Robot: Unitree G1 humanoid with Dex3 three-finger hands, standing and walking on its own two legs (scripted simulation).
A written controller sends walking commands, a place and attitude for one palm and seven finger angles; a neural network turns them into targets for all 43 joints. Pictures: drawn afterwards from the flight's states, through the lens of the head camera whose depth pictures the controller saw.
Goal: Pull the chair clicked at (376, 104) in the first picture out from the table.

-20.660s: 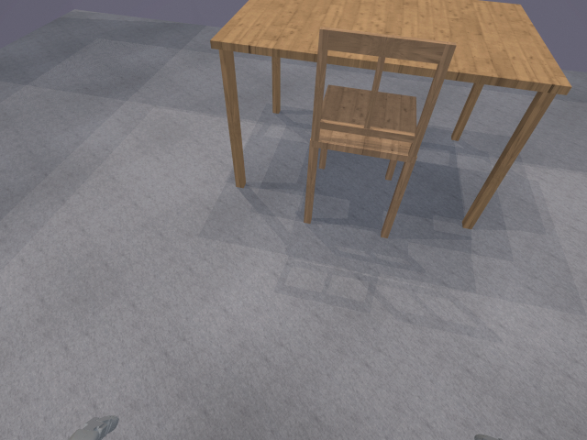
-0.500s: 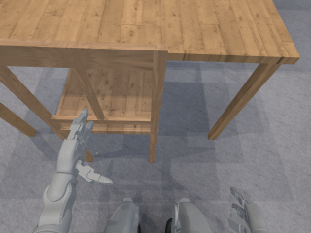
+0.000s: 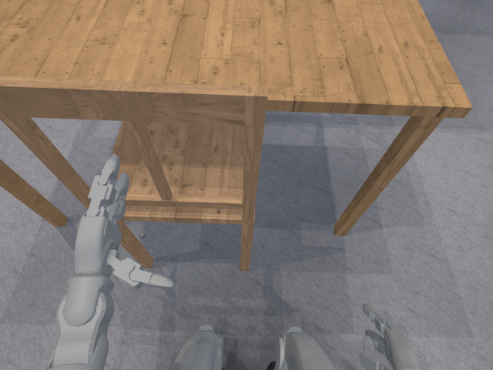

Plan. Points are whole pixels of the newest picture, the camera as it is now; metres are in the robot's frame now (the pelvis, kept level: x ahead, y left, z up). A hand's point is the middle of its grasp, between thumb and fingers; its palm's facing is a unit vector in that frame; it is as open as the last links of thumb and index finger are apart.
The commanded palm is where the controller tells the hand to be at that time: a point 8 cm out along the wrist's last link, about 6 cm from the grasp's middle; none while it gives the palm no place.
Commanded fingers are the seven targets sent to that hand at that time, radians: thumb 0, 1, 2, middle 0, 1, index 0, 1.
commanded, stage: push the fingers through the gap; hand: left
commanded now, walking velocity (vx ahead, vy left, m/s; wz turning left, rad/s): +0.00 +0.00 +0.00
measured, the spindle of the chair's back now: (153, 164) +0.46 +0.19 +0.01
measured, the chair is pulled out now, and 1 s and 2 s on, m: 0.00 0.00 0.00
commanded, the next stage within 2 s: hook a spindle and tug to test in 1.70 s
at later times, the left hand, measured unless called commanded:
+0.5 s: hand (155, 230) +0.33 +0.16 +0.00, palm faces -0.03 -1.00 -0.04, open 16.9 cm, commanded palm +0.32 +0.22 +0.01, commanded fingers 0.00 -0.50 0.30 -0.06 -0.08 -0.06 -0.08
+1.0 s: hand (154, 192) +0.39 +0.17 +0.02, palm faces +0.02 -1.00 -0.05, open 16.9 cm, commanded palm +0.37 +0.22 +0.01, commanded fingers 0.00 -0.50 0.30 -0.06 -0.08 -0.06 -0.08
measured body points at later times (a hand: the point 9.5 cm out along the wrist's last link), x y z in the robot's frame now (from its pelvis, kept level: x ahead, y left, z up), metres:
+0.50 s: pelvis -0.01 +0.00 -0.01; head +0.11 +0.01 +0.42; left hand +0.33 +0.22 +0.01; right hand +0.14 -0.25 -0.12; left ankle +0.01 +0.09 -0.63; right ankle +0.02 -0.10 -0.63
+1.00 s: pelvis -0.01 +0.01 -0.01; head +0.11 +0.02 +0.42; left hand +0.39 +0.23 +0.02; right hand +0.11 -0.25 -0.12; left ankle +0.01 +0.09 -0.63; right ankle +0.02 -0.10 -0.63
